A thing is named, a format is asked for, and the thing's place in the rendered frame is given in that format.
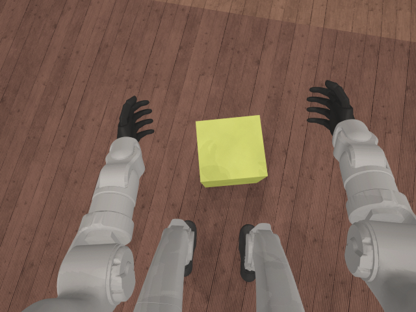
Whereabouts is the left robot forearm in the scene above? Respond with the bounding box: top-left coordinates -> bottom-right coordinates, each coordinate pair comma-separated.
57,136 -> 145,294

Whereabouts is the robot right upper arm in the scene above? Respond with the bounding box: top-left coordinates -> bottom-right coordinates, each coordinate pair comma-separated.
344,220 -> 416,312

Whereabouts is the robot left thigh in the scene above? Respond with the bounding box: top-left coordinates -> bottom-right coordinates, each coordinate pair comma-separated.
133,226 -> 194,312

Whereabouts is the robot left foot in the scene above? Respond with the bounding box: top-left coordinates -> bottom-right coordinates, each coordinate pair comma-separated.
184,220 -> 197,277

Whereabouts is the right robot forearm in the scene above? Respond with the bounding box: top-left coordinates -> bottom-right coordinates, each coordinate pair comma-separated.
332,119 -> 416,224

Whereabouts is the carton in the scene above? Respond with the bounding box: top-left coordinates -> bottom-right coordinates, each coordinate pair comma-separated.
196,115 -> 268,187

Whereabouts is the robot left upper arm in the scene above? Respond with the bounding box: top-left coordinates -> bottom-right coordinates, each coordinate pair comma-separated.
22,243 -> 135,312

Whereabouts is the robot left hand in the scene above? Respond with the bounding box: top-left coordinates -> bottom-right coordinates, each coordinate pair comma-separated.
117,96 -> 154,142

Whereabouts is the robot right hand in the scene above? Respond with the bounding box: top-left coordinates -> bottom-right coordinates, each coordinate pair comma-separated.
307,80 -> 355,136

